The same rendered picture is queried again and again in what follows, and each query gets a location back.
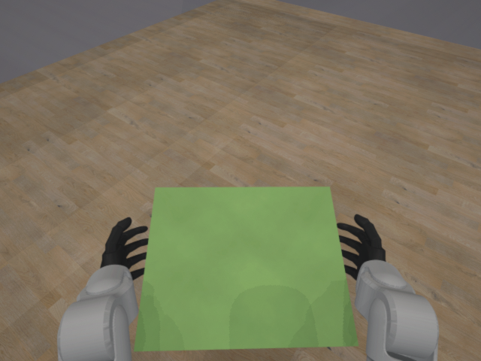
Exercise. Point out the robot right forearm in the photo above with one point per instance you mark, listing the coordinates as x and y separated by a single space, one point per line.
402 326

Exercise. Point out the carton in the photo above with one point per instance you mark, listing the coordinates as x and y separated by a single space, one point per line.
244 268

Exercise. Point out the robot right hand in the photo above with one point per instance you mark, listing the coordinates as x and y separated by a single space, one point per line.
370 249

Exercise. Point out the robot left hand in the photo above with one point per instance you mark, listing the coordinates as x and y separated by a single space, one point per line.
115 251

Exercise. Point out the robot left forearm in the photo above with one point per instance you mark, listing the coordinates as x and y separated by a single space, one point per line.
96 326

